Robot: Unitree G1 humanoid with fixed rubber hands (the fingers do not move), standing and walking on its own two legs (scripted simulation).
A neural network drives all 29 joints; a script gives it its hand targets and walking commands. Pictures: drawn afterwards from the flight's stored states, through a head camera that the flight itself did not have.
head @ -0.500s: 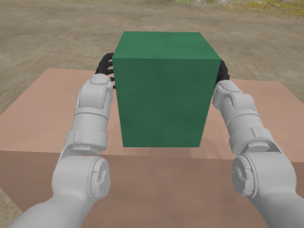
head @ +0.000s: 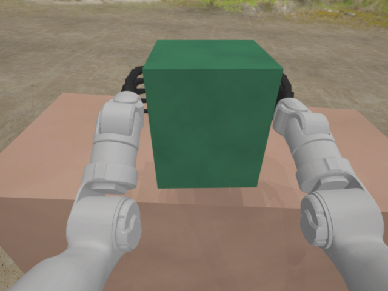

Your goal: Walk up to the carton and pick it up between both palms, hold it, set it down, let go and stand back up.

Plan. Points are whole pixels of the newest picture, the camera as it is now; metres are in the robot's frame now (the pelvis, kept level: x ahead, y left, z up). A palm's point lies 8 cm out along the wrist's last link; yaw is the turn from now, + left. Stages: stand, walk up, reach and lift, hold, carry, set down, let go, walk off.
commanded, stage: reach and lift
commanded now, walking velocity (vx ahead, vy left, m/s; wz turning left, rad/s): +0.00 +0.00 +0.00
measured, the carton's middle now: (206, 112) +0.42 +0.01 +0.23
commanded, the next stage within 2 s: hold in 0.78 s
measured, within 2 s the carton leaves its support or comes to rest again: neither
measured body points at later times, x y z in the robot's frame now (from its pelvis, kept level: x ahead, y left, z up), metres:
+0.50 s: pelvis +0.00 +0.00 +0.00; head -0.08 +0.03 +0.44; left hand +0.39 +0.16 +0.28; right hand +0.41 -0.14 +0.29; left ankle +0.07 +0.12 -0.74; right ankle +0.00 -0.14 -0.74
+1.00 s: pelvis -0.01 +0.00 +0.00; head -0.09 +0.03 +0.44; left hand +0.38 +0.17 +0.30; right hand +0.40 -0.14 +0.31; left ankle +0.07 +0.12 -0.74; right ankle +0.00 -0.14 -0.74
